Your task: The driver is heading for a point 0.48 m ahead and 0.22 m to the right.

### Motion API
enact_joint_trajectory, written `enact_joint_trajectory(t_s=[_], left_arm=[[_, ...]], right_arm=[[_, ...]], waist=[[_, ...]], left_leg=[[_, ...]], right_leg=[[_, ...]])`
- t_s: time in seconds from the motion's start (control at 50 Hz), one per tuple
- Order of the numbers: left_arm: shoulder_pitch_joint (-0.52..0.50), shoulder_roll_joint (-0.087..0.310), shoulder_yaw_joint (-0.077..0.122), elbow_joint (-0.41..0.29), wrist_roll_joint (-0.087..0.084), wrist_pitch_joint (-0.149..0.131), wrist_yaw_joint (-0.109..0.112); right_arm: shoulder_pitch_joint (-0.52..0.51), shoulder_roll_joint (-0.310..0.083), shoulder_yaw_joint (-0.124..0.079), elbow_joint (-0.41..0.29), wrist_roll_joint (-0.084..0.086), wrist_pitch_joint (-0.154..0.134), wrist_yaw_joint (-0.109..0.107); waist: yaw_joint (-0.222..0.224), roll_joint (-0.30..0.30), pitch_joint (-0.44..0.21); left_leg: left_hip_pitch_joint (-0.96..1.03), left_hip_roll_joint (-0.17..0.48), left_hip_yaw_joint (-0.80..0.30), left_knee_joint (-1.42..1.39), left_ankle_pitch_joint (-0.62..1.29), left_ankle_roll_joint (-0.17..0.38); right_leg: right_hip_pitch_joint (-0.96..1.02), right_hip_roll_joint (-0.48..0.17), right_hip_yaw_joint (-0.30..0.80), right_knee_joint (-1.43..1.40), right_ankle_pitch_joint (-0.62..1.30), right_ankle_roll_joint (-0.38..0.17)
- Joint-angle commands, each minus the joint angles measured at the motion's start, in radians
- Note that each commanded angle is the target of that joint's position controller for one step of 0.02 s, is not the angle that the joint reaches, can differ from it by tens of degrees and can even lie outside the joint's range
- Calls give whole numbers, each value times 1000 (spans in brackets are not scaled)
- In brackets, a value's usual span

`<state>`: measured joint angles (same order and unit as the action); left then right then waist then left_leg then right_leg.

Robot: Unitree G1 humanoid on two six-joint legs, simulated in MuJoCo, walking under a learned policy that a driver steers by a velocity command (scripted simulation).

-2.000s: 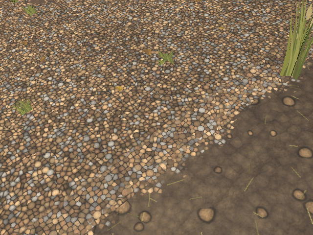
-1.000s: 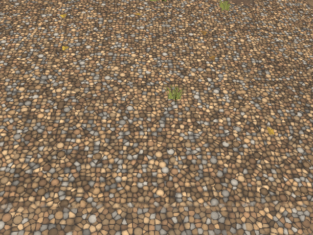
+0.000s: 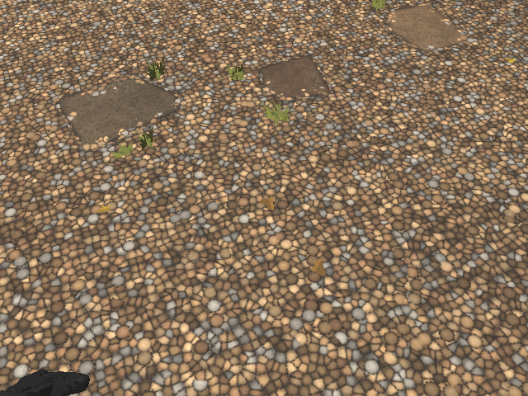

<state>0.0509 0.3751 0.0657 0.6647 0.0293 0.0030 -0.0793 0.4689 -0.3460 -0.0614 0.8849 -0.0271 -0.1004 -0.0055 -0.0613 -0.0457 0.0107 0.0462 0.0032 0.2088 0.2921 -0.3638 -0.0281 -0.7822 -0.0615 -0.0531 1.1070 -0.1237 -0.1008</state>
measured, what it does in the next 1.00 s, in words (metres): walks ahead, turning right: right foot, then left foot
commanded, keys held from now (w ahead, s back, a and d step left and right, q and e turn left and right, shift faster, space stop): w+e+shift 0.36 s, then shift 0.64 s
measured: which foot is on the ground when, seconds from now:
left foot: down 0.00-0.16, up 0.18-0.52, down 0.54-1.00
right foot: up 0.00-0.14, down 0.16-0.56, up 0.58-0.90, down 0.92-1.00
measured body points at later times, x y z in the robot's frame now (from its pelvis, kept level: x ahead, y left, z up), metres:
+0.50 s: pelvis +0.47 -0.04 -0.01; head +0.50 -0.05 +0.44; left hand +0.58 +0.24 -0.13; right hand +0.60 -0.34 -0.06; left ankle +0.73 +0.02 -0.70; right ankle +0.30 -0.04 -0.73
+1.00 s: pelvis +0.66 -0.08 +0.00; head +0.65 -0.10 +0.45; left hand +0.94 +0.02 -0.08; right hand +0.61 -0.36 -0.12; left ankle +0.75 -0.01 -0.73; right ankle +0.63 -0.21 -0.73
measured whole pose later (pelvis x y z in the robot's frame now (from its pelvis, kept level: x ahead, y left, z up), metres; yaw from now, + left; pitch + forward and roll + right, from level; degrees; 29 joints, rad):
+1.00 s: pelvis +0.66 -0.08 +0.00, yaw -33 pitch -1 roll +2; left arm 0.13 0.23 0.01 0.70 0.02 0.04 0.02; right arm 0.19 -0.26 -0.01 0.80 -0.02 -0.03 0.01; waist -0.04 0.01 0.03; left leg -0.27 -0.01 0.08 0.49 -0.21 0.02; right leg -0.33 -0.02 0.06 0.56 -0.21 0.01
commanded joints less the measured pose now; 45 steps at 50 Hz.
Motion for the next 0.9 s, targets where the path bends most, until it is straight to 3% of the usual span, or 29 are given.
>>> enact_joint_trajectory(t_s=[0.02,0.08,0.12,0.14,0.16,0.18,0.2,0.22,0.24,0.28,0.3,0.36,0.4,0.44,0.48,0.5,0.52,0.54,0.56,0.58,0.6,0.62,0.64,0.66,0.7,0.74,0.78,0.84,0.9], left_arm=[[-91,-47,-47,-105,-1,-7,-30],[-51,-15,-44,-81,-1,-11,-26],[220,55,-13,-3,0,-16,-5],[444,104,17,72,-1,-20,16],[442,161,58,92,-38,-5,47],[307,287,69,35,5,11,53],[371,274,78,1,5,21,68],[344,218,69,26,-4,13,80],[309,167,56,46,-10,-2,86],[243,127,37,43,-10,-37,93],[236,103,27,44,-14,-50,90],[225,104,31,44,-19,-78,77],[243,100,37,60,-23,-82,70],[323,95,39,97,-42,-82,63],[383,92,38,124,-41,-78,72],[417,36,29,116,-93,-66,98],[381,80,31,122,-78,-54,107],[315,76,29,97,-51,-45,108],[352,-34,-3,62,-9,-43,104],[543,-54,-19,66,-53,-52,92],[542,35,-7,100,-68,-35,90],[394,67,4,61,-74,-20,93],[291,64,4,35,-62,-10,98],[264,46,5,17,-55,-3,102],[294,-8,-5,20,-52,11,102],[286,-62,-24,20,-40,10,109],[256,-69,-33,17,-28,8,107],[187,-28,-24,5,-31,19,100],[142,-18,-14,-4,-15,29,98]], right_arm=[[-141,-42,10,-78,1,-35,0],[-63,-130,-8,-68,-1,-21,-16],[-109,-192,-24,-91,-7,12,-28],[-153,-190,-24,-114,-13,26,-25],[-172,-143,-22,-116,-16,30,-7],[-42,-44,12,-217,-19,13,2],[-146,-106,12,-270,-6,-12,0],[-205,-112,18,-280,-8,-27,1],[-227,-106,22,-280,-14,-25,0],[-182,-88,30,-254,-48,17,-2],[-178,-78,32,-253,-53,40,0],[-346,-22,51,-330,-36,54,14],[-395,20,67,-344,-17,42,25],[-404,25,66,-333,-8,31,24],[-399,-5,54,-328,-16,23,14],[-461,-59,16,-363,28,-18,0],[-373,-77,2,-349,38,-34,-5],[-209,-101,-10,-307,27,-43,-8],[-64,-148,-10,-276,2,-44,-5],[-17,-150,-14,-253,-17,-37,14],[-82,-119,-20,-290,-1,-22,17],[-179,-64,-8,-307,6,-7,10],[-256,-28,10,-299,10,2,8],[-283,-24,16,-286,8,0,10],[-317,-13,18,-259,3,-5,20],[-353,-20,14,-234,3,-7,26],[-358,-51,2,-210,14,4,21],[-349,-64,-1,-187,26,27,16],[-361,-36,13,-170,31,44,17]], waist=[[84,72,125],[124,115,54],[275,156,-91],[362,129,-183],[330,-58,-166],[125,-206,-238],[221,-64,-368],[182,44,-177],[117,111,-48],[22,145,37],[2,141,50],[22,94,103],[49,74,102],[103,55,45],[128,28,5],[125,88,-21],[38,54,-81],[-50,-8,-166],[-49,155,-327],[15,437,-533],[-10,269,-532],[-14,169,-353],[12,61,-195],[44,60,-121],[93,99,-76],[112,117,-99],[103,140,-160],[82,138,-169],[92,138,-105]], left_leg=[[-162,195,20,-192,641,58],[-55,210,67,-9,1295,31],[-82,253,42,363,1475,37],[-229,249,21,677,1322,47],[-482,53,20,1091,346,21],[-838,-19,-88,1428,-157,-24],[-957,-18,-279,1449,-90,-17],[-988,45,-302,1310,-30,-6],[-920,88,-297,1175,-2,-7],[-752,127,-297,1039,-40,-33],[-697,141,-290,970,-72,-48],[-584,143,-238,676,109,-69],[-470,98,-196,457,376,-43],[-388,40,-167,343,543,-3],[-368,-4,-177,254,542,25],[-327,-41,-228,177,494,14],[-266,-41,-204,128,559,21],[-95,18,-219,165,687,48],[227,247,-409,333,1141,135],[462,493,-889,249,1089,341],[391,472,-926,185,740,332],[225,408,-761,141,630,297],[23,347,-635,104,659,270],[-109,316,-572,80,714,271],[-274,241,-426,28,776,254],[-332,213,-332,19,916,263],[-325,216,-293,21,938,274],[-327,228,-297,9,664,265],[-412,187,-302,22,232,204]], right_leg=[[109,0,-63,-221,125,-26],[315,119,-163,-326,90,-75],[619,171,-124,-336,3,-120],[902,175,-48,-402,-22,-161],[1076,115,93,-486,-95,-184],[1257,-135,593,-532,52,-341],[1308,-203,838,-743,-238,-426],[1125,-200,835,-862,-318,-370],[932,-157,747,-878,-248,-324],[646,-63,582,-877,-80,-289],[545,-27,532,-888,-60,-285],[338,63,437,-938,-39,-252],[328,109,347,-887,267,-186],[431,97,329,-818,467,-129],[589,80,354,-732,578,-80],[647,55,429,-629,489,-57],[716,52,405,-523,551,-28],[679,70,364,-326,546,20],[460,171,290,54,-92,85],[226,278,307,381,-552,130],[186,188,340,462,-465,145],[150,138,264,427,-399,155],[149,104,211,368,-364,160],[170,74,207,309,-346,155],[284,38,183,126,-350,149],[375,31,142,-102,-319,160],[468,20,125,-258,-182,163],[534,21,118,-387,-63,147],[639,34,95,-565,-2,96]])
